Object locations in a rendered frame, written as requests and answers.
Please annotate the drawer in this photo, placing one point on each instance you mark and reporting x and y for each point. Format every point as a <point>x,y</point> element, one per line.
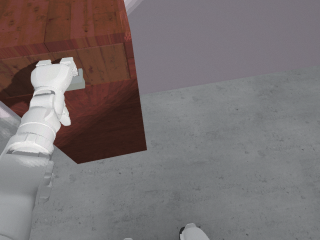
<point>100,64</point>

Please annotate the cabinet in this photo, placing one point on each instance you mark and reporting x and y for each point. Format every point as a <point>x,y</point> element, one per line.
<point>106,118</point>

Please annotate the handle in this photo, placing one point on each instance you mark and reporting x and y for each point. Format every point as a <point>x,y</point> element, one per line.
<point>77,82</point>

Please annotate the left robot forearm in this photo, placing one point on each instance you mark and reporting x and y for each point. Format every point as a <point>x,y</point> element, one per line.
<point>36,133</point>

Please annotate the right robot thigh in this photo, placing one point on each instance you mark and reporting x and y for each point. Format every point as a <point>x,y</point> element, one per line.
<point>193,233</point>

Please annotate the left robot upper arm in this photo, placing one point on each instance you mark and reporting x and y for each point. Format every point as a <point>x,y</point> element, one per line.
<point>25,181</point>

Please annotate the robot left hand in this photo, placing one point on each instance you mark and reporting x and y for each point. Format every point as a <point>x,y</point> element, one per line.
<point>58,76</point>

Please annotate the right robot shin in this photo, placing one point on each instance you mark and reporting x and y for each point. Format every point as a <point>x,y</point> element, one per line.
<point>191,225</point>

